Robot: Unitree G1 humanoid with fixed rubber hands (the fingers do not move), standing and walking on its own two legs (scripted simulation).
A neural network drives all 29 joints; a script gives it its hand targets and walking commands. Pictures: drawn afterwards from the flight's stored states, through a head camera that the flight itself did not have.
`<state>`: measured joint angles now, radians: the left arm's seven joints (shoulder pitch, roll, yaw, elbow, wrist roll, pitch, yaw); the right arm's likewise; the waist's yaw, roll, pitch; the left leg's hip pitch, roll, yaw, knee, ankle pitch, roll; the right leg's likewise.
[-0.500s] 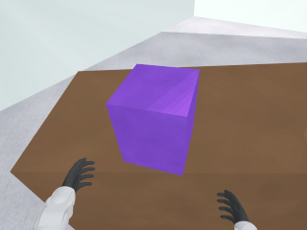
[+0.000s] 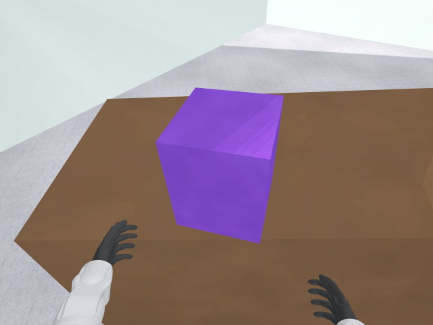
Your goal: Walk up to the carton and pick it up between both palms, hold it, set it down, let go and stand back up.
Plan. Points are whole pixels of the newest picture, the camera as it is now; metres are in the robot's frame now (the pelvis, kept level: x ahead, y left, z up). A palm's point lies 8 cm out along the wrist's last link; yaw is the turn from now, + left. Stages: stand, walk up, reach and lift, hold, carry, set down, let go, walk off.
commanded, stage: let go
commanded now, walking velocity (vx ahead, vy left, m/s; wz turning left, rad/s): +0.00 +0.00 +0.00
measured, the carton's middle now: (227, 164) +0.44 +0.00 +0.07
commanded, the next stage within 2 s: stand in 0.12 s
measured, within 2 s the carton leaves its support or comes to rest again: neither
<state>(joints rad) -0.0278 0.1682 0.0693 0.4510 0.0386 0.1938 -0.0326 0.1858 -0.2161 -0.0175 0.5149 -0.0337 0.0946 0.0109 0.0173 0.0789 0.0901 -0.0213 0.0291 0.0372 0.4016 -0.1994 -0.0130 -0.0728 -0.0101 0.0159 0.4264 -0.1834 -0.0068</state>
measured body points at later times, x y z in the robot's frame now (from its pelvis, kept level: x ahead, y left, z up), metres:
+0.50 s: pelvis +0.01 +0.00 -0.01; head +0.02 -0.02 +0.44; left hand +0.23 +0.23 -0.01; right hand +0.05 -0.22 -0.16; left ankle +0.00 +0.12 -0.74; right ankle +0.02 -0.11 -0.74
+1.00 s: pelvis +0.02 +0.01 -0.01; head +0.05 +0.03 +0.44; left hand +0.04 +0.25 -0.16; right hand +0.08 -0.23 -0.15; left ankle +0.00 +0.12 -0.74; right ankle +0.02 -0.11 -0.74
